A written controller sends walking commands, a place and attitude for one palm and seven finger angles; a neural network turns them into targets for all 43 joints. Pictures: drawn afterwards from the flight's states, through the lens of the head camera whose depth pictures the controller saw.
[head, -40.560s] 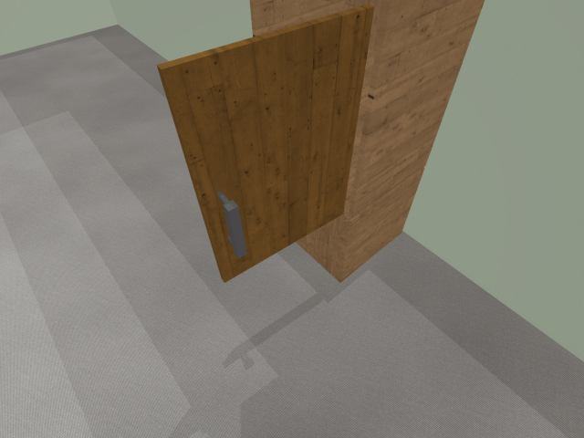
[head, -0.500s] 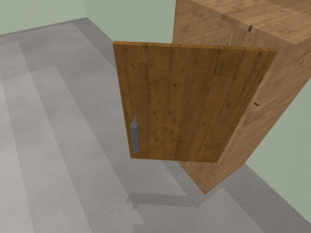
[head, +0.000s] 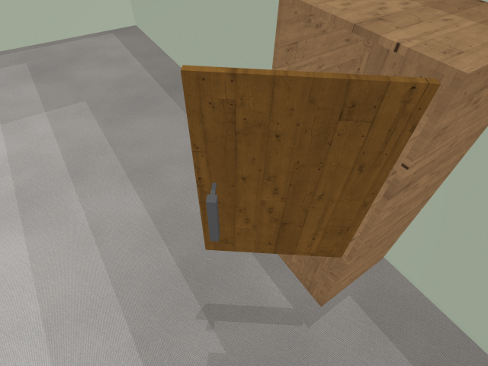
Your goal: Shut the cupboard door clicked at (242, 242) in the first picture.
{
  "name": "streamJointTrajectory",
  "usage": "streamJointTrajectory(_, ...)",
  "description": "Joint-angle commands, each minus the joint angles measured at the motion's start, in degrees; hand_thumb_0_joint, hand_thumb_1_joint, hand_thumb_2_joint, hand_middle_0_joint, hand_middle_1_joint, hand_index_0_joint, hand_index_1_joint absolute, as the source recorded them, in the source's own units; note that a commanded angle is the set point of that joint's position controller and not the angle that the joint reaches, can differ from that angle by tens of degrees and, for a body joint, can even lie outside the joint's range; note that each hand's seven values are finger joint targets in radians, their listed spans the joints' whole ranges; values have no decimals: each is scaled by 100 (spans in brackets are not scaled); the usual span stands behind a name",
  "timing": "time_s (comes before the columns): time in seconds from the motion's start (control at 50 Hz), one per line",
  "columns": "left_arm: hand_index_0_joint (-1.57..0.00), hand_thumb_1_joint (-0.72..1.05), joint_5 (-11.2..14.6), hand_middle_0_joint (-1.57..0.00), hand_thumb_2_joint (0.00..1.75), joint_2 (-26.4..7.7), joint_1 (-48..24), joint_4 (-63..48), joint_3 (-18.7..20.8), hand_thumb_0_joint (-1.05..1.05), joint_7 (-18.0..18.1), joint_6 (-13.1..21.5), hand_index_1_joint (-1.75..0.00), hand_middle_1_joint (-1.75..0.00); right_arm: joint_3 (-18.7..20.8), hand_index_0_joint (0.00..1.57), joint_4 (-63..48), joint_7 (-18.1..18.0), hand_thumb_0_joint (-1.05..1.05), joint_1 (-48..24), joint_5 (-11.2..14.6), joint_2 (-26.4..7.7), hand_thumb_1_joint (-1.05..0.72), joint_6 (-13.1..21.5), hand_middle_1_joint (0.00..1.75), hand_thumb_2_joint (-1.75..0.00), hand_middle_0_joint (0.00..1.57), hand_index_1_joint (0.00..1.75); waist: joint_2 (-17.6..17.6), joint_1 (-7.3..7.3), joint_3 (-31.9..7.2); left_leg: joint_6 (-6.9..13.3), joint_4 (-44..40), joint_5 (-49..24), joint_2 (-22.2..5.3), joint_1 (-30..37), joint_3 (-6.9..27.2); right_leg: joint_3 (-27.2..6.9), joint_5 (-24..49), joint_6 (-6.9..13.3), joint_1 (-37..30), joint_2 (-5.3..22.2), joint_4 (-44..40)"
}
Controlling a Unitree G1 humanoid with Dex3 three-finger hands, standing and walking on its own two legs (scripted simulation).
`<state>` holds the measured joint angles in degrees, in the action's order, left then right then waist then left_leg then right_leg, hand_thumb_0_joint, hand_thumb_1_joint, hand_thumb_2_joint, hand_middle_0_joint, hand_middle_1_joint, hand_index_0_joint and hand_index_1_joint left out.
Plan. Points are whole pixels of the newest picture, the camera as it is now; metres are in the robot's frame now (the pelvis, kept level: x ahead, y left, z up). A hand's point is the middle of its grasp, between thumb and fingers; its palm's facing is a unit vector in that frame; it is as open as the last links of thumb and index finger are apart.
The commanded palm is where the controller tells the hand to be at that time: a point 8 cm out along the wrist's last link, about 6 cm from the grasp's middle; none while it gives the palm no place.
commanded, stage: shuffle to correct the standing spot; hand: left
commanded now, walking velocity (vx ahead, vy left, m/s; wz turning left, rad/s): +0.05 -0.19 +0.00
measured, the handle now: (214, 212) +0.48 +0.10 -0.12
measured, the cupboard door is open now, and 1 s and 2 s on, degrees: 53 53 53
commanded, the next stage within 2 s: come to a stop and stand still in 0.84 s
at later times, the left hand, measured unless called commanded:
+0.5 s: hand out of the picture +0.00 +0.14 -0.19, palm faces +0.04 -0.98 -0.17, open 7.3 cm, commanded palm none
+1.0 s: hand out of the picture +0.08 +0.10 -0.19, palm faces +0.03 -0.99 -0.13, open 7.3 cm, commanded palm none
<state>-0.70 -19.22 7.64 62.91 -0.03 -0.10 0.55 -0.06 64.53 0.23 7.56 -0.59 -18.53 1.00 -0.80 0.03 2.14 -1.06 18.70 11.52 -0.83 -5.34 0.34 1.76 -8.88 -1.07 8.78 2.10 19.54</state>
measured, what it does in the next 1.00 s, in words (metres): steps on the spot: left foot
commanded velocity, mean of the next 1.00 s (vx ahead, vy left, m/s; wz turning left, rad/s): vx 0.03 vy -0.17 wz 0.00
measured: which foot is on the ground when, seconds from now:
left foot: down 0.00-0.44, up 0.46-0.68, down 0.70-1.00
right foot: down 0.00-0.70, up 0.72-1.00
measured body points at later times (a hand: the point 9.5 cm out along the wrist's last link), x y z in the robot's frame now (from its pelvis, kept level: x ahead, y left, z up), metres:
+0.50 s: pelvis +0.02 -0.04 -0.02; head +0.05 -0.03 +0.43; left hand +0.00 +0.19 -0.18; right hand +0.01 -0.28 -0.17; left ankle -0.02 +0.11 -0.73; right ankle +0.02 -0.13 -0.75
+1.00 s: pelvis +0.03 -0.08 +0.00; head +0.05 -0.03 +0.44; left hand +0.08 +0.15 -0.18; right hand +0.01 -0.31 -0.14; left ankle +0.01 +0.03 -0.75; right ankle +0.03 -0.28 -0.67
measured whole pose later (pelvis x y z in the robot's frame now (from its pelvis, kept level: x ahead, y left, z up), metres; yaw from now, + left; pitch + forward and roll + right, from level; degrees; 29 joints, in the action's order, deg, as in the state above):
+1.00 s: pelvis +0.03 -0.08 +0.00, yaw -1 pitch +0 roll -4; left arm -1.5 -12.8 12.0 56.5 5.1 -0.2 -5.0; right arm 2.0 62.2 -3.0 17.4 -1.9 -5.1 0.7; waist -3.6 -1.4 2.8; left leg -0.8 27.7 16.3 -7.9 -10.7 -7.0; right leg -1.6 -18.8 -3.9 27.5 4.1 57.8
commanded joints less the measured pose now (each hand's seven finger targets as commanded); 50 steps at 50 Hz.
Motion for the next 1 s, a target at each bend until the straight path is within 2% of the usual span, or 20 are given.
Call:
streamJointTrajectory(0.0, -20, 90, 1, -20, 90, -795, -39, -235, 129, 0, 81, 90, -30, -30, 180, 20, -307, -99, 0, -177, -27, -901, -90, 125, 30, -90, 20, 30, 98, 26, -339, 138, -399, -630, -658, -223, 415, -468, 347, 125, -251, 528, -281)
streamJointTrajectory(0.08, -20, 90, 10, -20, 90, -328, 300, -85, 17, 0, 100, -43, -30, -30, 83, 20, -203, -117, 0, 62, -56, -438, -90, 36, 30, -90, 20, 30, 178, 17, -107, 60, -387, -509, -737, -301, 404, -336, 169, -30, -58, 426, -185)
streamJointTrajectory(0.26, -20, 90, -58, -20, 90, -96, 800, -216, 155, 0, 56, -191, -30, -30, 298, 20, -95, -290, 0, 569, -91, -417, -90, -47, 30, -90, 20, 30, 428, -31, -22, 235, 63, -1026, -1066, -226, 462, -40, 279, -2, 388, 160, 590)
streamJointTrajectory(0.36, -20, 90, -108, -20, 90, 93, 1208, -383, 305, 0, -14, -265, -30, -30, 464, 20, -188, -383, 0, 675, -102, -321, -90, -94, 30, -90, 20, 30, 562, 56, 221, 430, 407, -379, -1227, -858, 593, -96, -131, 98, 491, 58, 865)
streamJointTrajectory(0.4, -20, 90, -131, -20, 90, 6, 1461, -383, 377, 0, -6, -258, -30, -30, 454, 20, -260, -401, 0, 665, -93, -60, -90, -114, 30, -90, 20, 30, -80, 140, 147, 248, 1179, 331, -759, -1485, 105, -687, -86, 300, 90, 369, 388)
streamJointTrajectory(0.42, -20, 90, -146, -20, 90, -150, 1669, -333, 430, 0, 20, -247, -30, -30, 403, 20, -312, -404, 0, 681, -81, 251, -90, -128, 30, -90, 20, 30, -959, 210, 93, 89, 2009, 995, -240, -1901, -450, -1321, -118, 576, -181, 822, -130)
streamJointTrajectory(0.44, -20, 90, -146, -20, 90, -186, 1824, -330, 462, 0, 48, -240, -30, -30, 370, 20, -377, -403, 0, 567, -63, 397, -90, -153, 30, -90, 20, 30, -1381, 331, -16, 56, 3089, 2083, -49, -2076, -487, -1825, 70, 940, -131, 1221, -561)
streamJointTrajectory(0.46, -20, 90, -135, -20, 90, -33, 1768, -369, 455, 0, 83, -245, -30, -30, 384, 20, -398, -416, 0, 532, -54, 370, -90, -170, 30, -90, 20, 30, -1155, 300, 5, 104, 3766, 2130, -161, -2164, -155, -1846, 260, 1163, 1, 1241, -621)
streamJointTrajectory(0.52, -20, 90, -148, -20, 90, 250, 1339, -537, 427, 0, 153, -222, -30, -30, 406, 20, -294, -401, 0, 760, -39, 491, -90, -140, 30, -90, 20, 30, -319, 37, -124, 42, 4118, 1947, -324, -2176, -325, -1151, 1609, 1482, -153, 1098, -164)
streamJointTrajectory(0.58, -20, 90, -193, -20, 90, 213, 1289, -618, 432, 0, 187, -221, -30, -30, 358, 20, -319, -402, 0, 867, -32, 655, -90, -115, 30, -90, 20, 30, -387, 4, -231, 37, 3174, 1834, -356, -1687, -458, -1033, 1941, 1523, 101, 1057, 43)
streamJointTrajectory(0.62, -20, 90, -170, -20, 90, 290, 1196, -610, 417, 0, 178, -242, -30, -30, 340, 20, -225, -416, 0, 1279, -25, 744, -90, -55, 30, -90, 20, 30, -388, -189, -345, 56, 1767, 1060, -375, -993, -540, -938, 1858, 1299, 281, 925, 476)
streamJointTrajectory(0.64, -20, 90, -119, -20, 90, 359, 1160, -608, 416, 0, 169, -261, -30, -30, 330, 20, -66, -430, 0, 1716, -40, 713, -90, -8, 30, -90, 20, 30, -150, -336, -512, 64, 709, -1, -405, -242, -530, -685, 1427, 984, 521, 646, 962)
streamJointTrajectory(0.66, -20, 90, -59, -20, 90, 626, 1336, -652, 375, 0, 138, -264, -30, -30, 380, 20, 15, -470, 0, 1986, -90, 340, -90, 52, 30, -90, 20, 30, 773, -364, -486, 265, -38, -745, -1242, 492, 494, -331, 188, 570, 1287, 161, 1880)
streamJointTrajectory(0.68, -20, 90, -69, -20, 90, 828, 1481, -691, 327, 0, 121, -286, -30, -30, 454, 20, -28, -511, 0, 1974, -141, -113, -90, 45, 30, -90, 20, 30, 1898, -287, -181, 845, -216, -2309, -2753, 586, 2166, 19, -2245, 148, 2415, -356, 3146)
streamJointTrajectory(0.7, -20, 90, -150, -20, 90, 427, 1291, -715, 412, 0, 130, -360, -30, -30, 441, 20, -130, -507, 0, 1845, -166, -167, -90, -7, 30, -90, 20, 30, 949, -324, 74, 1288, -150, -2499, -3042, -213, 2002, -591, -2388, 149, 2239, -193, 4085)
streamJointTrajectory(0.72, -20, 90, -196, -20, 90, 447, 1278, -739, 443, 0, 107, -375, -30, -30, 372, 20, -242, -522, 0, 1570, -165, -15, -90, 34, 30, -90, 20, 30, 623, -121, 311, 1302, -196, -2570, -2823, -594, 1644, -681, -2081, 107, 2315, -146, 4553)
streamJointTrajectory(0.76, -20, 90, -211, -20, 90, 519, 1220, -636, 494, 0, 72, -390, -30, -30, 312, 20, -310, -542, 0, 1347, -149, 169, -90, 102, 30, -90, 20, 30, 750, -33, 433, 927, 4, -3316, -2309, -556, 951, -708, -1506, -52, 2550, -79, 5005)
streamJointTrajectory(0.8, -20, 90, -150, -20, 90, 594, 1222, -643, 479, 0, 34, -426, -30, -30, 346, 20, -363, -537, 0, 1265, -132, 137, -90, 119, 30, -90, 20, 30, 831, -19, 220, 893, 113, -3357, -2026, -364, 434, -655, -1176, -144, 2511, -42, 5127)
streamJointTrajectory(0.84, -20, 90, -121, -20, 90, 670, 1085, -691, 467, 0, -7, -459, -30, -30, 406, 20, -392, -521, 0, 1266, -131, 81, -90, 109, 30, -90, 20, 30, 782, -35, 104, 866, 168, -3192, -1878, -267, 166, -546, -1056, -203, 2460, 11, 4841)
streamJointTrajectory(0.98, -20, 90, -75, -20, 90, 838, 335, -986, 416, 0, -42, -415, -30, -30, 583, 20, -416, -356, 0, 1385, -177, 34, -90, -14, 30, -90, 20, 30, 1571, -252, 331, 737, -52, -1533, -1567, -690, -162, 238, -1128, -365, 1722, 174, 2719)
